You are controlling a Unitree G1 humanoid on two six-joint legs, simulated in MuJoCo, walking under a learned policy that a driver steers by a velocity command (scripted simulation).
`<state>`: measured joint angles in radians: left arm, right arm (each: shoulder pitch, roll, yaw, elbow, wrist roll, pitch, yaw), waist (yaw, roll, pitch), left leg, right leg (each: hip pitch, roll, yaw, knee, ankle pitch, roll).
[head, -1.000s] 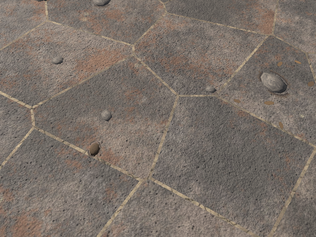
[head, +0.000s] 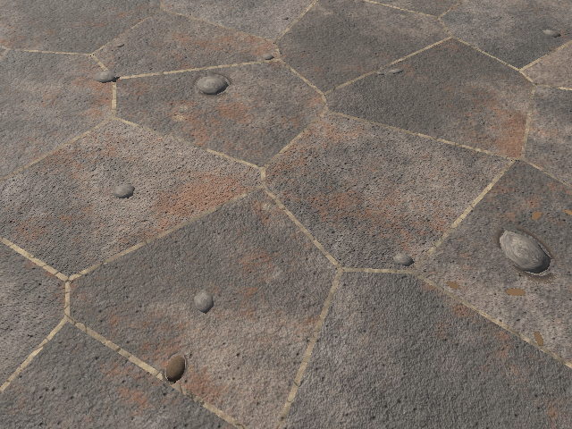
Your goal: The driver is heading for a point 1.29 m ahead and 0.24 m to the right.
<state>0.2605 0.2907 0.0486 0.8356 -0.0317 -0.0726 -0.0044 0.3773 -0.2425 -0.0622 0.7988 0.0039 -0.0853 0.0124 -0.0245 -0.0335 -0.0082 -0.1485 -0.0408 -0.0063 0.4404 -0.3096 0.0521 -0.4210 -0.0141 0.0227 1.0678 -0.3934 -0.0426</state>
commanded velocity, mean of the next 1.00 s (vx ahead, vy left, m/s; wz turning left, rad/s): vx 0.32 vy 0.00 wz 0.00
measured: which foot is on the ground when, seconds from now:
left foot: down 0.00-0.34, up 0.36-0.76, down 0.78-1.00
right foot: up 0.00-0.30, down 0.32-0.82, up 0.84-1.00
